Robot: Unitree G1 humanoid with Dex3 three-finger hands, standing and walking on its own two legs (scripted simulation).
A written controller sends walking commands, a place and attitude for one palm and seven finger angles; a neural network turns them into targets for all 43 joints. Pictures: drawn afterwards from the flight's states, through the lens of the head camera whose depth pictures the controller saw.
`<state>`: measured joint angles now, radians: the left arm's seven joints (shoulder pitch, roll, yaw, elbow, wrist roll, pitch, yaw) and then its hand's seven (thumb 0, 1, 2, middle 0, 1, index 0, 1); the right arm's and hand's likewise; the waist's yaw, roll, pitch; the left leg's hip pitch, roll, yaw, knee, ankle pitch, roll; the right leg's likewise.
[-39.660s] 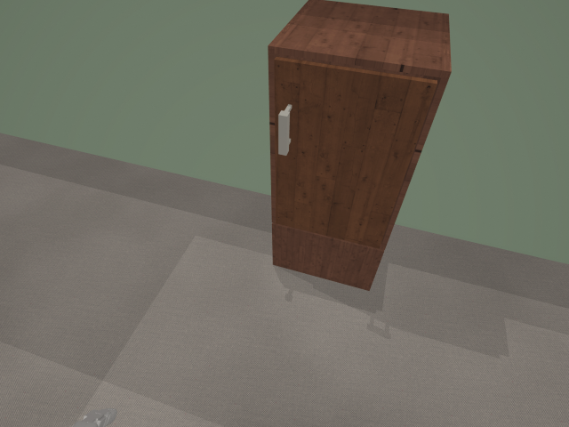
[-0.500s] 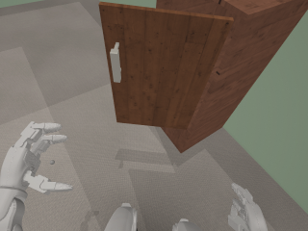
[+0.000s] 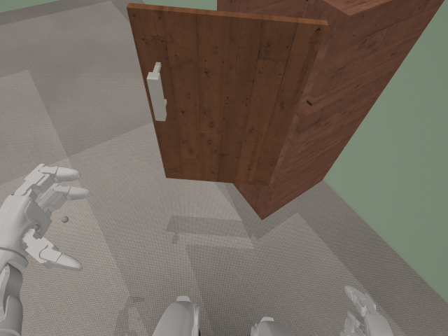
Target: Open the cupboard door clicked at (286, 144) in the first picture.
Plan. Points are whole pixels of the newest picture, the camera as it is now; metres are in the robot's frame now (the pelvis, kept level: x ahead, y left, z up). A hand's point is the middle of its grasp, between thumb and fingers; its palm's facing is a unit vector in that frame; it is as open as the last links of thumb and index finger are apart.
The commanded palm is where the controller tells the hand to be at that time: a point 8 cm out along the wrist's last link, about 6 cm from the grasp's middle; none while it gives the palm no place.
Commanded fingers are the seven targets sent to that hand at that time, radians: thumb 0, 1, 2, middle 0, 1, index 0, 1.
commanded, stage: raise the hand with hooked fingers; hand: left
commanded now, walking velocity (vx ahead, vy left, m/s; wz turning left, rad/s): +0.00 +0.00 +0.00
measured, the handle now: (159, 92) +0.61 +0.18 +0.04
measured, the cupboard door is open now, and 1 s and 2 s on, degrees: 52 52 52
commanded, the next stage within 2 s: move the hooked fingers beside the handle in 0.38 s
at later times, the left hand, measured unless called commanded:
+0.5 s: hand (81, 217) +0.29 +0.25 +0.05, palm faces +0.00 -1.00 -0.03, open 14.0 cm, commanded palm +0.27 +0.30 +0.05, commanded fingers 0.00 -0.50 0.30 -0.30 -1.20 -0.30 -1.20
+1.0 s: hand (100, 172) +0.38 +0.25 +0.04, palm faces -0.01 -1.00 -0.01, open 14.0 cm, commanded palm +0.36 +0.30 +0.05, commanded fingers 0.00 -0.50 0.30 -0.30 -1.20 -0.30 -1.20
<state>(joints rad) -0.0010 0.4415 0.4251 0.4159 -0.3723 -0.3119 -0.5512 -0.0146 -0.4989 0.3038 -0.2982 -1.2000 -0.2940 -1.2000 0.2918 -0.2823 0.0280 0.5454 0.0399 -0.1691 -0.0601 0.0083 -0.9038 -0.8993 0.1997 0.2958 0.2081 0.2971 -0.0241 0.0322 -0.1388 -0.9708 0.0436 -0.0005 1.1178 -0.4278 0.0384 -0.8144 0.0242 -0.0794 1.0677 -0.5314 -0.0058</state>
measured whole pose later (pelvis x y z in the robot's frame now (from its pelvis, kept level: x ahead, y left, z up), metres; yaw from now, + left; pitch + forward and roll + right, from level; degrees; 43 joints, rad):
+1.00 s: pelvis +0.00 -0.01 -0.01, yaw -1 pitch +19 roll -4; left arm -0.35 0.45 0.42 0.71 -0.28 -0.35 -0.47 -0.01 -0.50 0.30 -0.30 -1.20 -0.30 -1.20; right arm 0.31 -0.28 0.03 0.58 0.03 -0.10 -0.06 0.01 -0.90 -0.90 0.20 0.30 0.21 0.30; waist -0.06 0.02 -0.14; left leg -1.04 0.06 0.01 1.16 -0.45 0.03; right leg -0.90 0.03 -0.06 1.12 -0.55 -0.01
